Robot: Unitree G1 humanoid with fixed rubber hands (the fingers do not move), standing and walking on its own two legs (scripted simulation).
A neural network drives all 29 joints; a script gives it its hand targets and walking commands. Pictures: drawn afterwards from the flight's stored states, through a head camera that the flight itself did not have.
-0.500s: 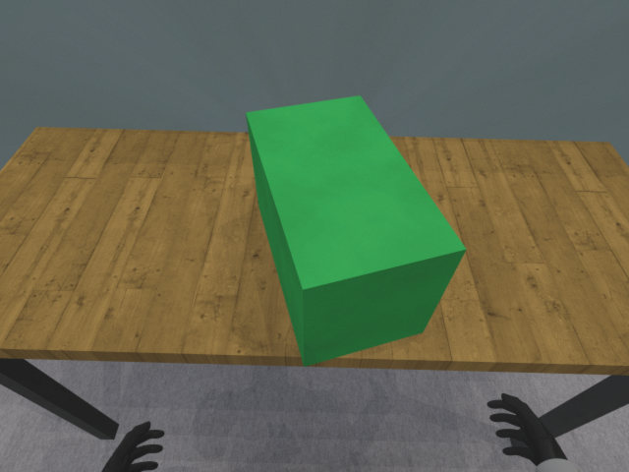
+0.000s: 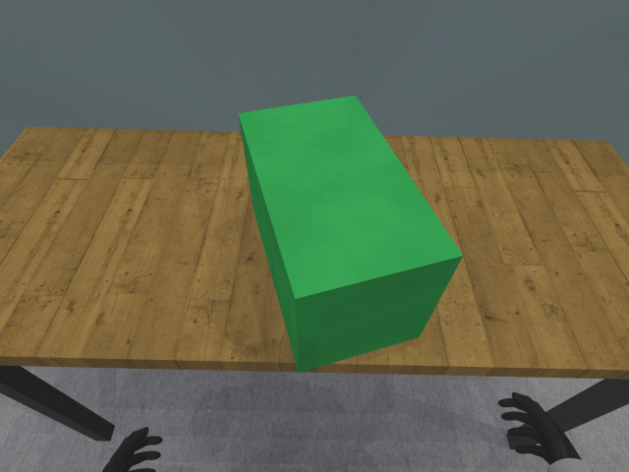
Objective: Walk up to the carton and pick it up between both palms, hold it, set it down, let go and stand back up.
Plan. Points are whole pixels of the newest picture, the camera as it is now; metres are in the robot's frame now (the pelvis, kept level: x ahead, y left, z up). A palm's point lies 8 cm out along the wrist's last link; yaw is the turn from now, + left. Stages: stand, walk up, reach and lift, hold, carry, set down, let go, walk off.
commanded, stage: walk up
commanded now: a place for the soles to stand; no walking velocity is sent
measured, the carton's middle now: (328, 225) +0.42 -0.01 +0.06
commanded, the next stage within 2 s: reach and lift in 0.02 s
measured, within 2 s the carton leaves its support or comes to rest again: neither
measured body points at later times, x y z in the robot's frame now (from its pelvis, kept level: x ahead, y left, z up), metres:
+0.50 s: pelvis +0.00 -0.03 +0.02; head -0.01 -0.03 +0.47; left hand +0.19 +0.23 -0.03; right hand +0.16 -0.31 -0.05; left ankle -0.01 +0.12 -0.72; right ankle -0.01 -0.12 -0.72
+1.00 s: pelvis -0.02 -0.02 +0.03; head -0.05 -0.01 +0.48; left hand +0.19 +0.20 +0.02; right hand +0.18 -0.28 +0.01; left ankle -0.01 +0.12 -0.72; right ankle -0.01 -0.12 -0.72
